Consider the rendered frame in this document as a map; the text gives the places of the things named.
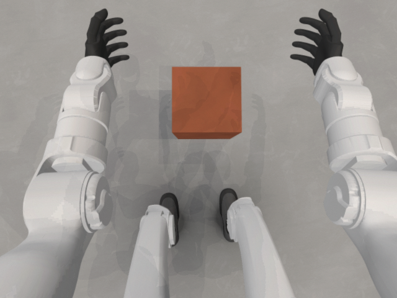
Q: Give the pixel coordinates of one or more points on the robot right thigh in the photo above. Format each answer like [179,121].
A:
[263,270]

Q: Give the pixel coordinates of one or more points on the right robot hand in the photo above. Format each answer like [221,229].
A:
[328,40]

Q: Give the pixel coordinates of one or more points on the right robot upper arm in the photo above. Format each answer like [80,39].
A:
[364,203]

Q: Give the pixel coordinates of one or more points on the carton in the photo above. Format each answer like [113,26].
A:
[206,102]

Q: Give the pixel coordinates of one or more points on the left robot foot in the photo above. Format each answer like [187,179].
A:
[169,200]

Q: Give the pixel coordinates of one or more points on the left robot upper arm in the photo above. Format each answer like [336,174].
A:
[63,210]

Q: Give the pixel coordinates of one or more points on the left robot forearm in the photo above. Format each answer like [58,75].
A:
[83,122]

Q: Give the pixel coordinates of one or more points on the right robot forearm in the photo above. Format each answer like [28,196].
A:
[350,120]

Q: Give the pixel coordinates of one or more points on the left robot hand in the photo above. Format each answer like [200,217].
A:
[97,39]

